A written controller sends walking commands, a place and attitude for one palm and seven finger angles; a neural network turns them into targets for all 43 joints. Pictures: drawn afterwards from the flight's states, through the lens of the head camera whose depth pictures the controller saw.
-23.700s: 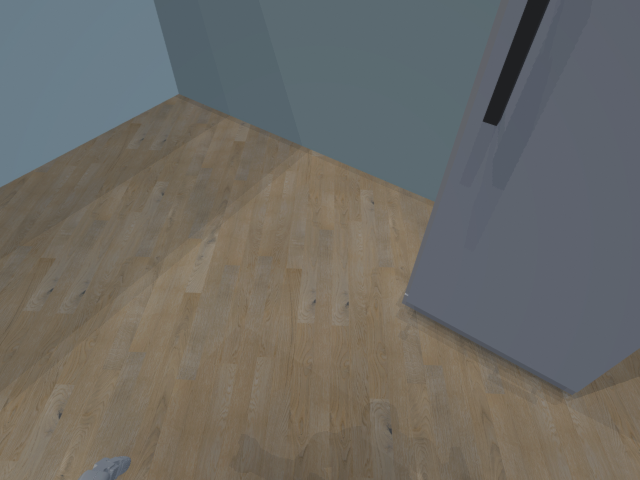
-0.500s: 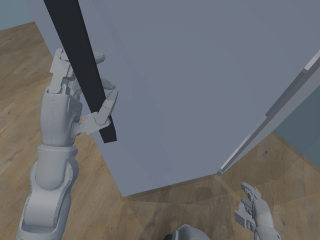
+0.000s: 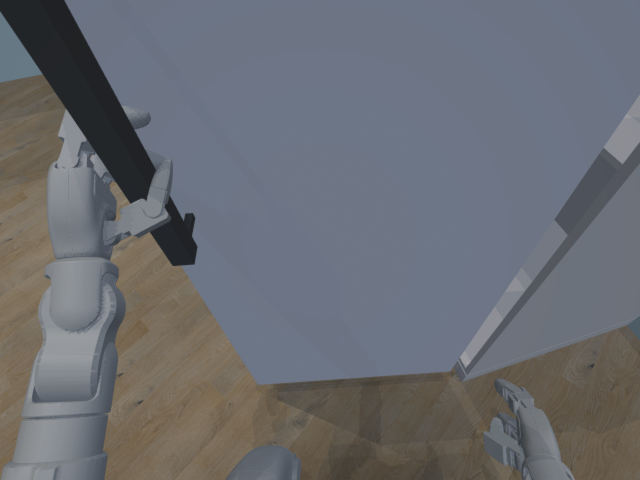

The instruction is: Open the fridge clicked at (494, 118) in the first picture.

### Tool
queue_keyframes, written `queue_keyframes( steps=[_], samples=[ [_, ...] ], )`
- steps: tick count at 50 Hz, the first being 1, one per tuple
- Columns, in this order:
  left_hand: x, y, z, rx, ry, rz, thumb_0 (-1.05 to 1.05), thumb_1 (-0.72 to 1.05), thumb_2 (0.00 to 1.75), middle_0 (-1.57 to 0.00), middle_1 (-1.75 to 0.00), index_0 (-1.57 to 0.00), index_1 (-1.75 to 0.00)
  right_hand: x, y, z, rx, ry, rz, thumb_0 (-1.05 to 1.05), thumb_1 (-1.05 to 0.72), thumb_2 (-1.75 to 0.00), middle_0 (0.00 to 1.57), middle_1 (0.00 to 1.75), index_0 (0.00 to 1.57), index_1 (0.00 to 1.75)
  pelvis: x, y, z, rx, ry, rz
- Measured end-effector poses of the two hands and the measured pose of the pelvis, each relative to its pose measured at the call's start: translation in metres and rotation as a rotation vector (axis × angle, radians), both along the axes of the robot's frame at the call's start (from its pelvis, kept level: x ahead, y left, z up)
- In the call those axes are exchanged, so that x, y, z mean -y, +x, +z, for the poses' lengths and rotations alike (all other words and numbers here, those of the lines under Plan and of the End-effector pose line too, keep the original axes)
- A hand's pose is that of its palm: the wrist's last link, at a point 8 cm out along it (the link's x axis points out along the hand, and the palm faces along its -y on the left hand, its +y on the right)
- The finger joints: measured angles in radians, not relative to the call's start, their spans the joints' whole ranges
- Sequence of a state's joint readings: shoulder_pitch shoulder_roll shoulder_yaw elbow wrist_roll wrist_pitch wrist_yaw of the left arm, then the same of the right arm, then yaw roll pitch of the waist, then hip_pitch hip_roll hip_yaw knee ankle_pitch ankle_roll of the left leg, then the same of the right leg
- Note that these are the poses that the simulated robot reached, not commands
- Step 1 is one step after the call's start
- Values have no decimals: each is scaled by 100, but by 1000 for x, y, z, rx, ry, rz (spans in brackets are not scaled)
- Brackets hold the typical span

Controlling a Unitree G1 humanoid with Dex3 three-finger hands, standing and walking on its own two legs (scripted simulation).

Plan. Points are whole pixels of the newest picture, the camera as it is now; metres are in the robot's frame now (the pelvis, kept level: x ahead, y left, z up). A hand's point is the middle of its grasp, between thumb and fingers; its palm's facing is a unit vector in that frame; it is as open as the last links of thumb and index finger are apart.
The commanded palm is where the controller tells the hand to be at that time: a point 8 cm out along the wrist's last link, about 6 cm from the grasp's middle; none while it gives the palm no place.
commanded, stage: stop walking and hold the door back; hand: left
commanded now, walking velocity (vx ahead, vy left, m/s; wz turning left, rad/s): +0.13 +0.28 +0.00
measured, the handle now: (122, 123) +0.38 +0.19 +0.26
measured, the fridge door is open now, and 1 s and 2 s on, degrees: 76 70 72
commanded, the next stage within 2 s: loosen the grip on the handle in 1.30 s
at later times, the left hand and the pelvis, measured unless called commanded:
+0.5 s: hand (151, 176) +0.36 +0.18 +0.21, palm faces +0.11 -0.98 -0.16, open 6.8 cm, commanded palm +0.34 +0.24 +0.18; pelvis -0.09 +0.03 +0.00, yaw +1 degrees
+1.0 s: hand (157, 159) +0.39 +0.18 +0.21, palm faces +0.06 -0.99 -0.13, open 6.7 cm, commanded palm +0.34 +0.26 +0.18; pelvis -0.06 +0.05 -0.01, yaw -5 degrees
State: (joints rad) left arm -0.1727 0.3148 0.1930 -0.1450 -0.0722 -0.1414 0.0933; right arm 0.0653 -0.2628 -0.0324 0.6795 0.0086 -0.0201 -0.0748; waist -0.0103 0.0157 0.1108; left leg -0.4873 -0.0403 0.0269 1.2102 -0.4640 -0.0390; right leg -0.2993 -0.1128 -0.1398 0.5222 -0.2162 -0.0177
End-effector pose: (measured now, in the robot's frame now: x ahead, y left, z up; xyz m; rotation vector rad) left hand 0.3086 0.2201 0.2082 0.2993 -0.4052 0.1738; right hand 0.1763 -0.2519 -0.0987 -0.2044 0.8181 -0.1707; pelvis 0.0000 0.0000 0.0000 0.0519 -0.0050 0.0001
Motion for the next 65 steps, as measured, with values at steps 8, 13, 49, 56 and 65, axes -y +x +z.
queue_keyframes(
  steps=[8, 13, 49, 56, 65],
  samples=[
    [1, 5, 3, -44, -65, 23, -9, 51, 84, -46, -140, -27, -136, 28, -27, 27, 36, -65, 30, 1, -90, -90, 20, 30, 20, 30, 11, -36, 6, -2, 24, 30],
    [0, 8, 4, -57, -86, -3, -6, 52, 83, -46, -140, -29, -137, 21, -67, 26, 1, -68, 12, 1, -90, -90, 20, 30, 20, 30, 1, -60, 7, -11, 31, 25],
    [-13, 59, -1, -64, -134, -140, -10, 55, 77, -46, -140, -31, -138, -1, -169, 6, -39, -118, -244, 1, -90, -90, 20, 30, 20, 30, -47, -61, -13, 33, -71, -86],
    [-13, 44, -6, 15, -110, -208, -14, 55, 73, -46, -140, -26, -135, -50, -139, 13, -1, -25, -184, 1, -90, -90, 20, 30, 20, 30, -57, -54, -9, -9, -69, -138],
    [-11, 21, -6, 33, -88, -219, -17, 54, 70, -46, -140, -25, -134, -80, -120, 1, -15, 52, -128, 1, -90, -90, 21, 30, 20, 30, -59, -55, -7, -13, -77, -137]
  ],
)
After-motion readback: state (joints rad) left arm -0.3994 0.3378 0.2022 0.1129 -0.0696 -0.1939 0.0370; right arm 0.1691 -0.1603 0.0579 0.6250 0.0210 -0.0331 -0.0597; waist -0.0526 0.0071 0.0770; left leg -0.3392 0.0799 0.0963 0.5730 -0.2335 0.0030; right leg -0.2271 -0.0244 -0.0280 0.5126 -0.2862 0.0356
